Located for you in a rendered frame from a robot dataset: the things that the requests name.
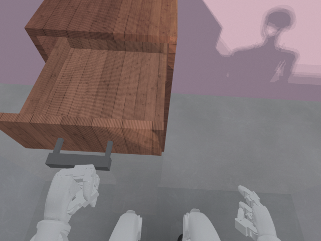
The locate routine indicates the cabinet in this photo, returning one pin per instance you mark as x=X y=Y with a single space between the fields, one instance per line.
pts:
x=153 y=21

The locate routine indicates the left robot forearm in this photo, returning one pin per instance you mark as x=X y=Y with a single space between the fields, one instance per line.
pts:
x=51 y=230

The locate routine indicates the robot left thigh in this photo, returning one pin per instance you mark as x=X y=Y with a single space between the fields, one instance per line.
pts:
x=128 y=228

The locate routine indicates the robot thigh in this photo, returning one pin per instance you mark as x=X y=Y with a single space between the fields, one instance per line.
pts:
x=197 y=227
x=128 y=228

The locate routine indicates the handle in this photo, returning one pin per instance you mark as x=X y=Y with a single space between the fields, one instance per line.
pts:
x=59 y=160

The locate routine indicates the drawer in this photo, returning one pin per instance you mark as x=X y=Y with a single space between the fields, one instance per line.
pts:
x=92 y=91

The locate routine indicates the robot right hand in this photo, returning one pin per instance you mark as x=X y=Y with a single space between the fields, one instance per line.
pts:
x=259 y=221

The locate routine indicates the robot left hand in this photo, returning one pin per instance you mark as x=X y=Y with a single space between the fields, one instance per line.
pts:
x=81 y=182

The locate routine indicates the robot right thigh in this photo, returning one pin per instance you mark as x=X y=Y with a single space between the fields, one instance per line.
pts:
x=197 y=227

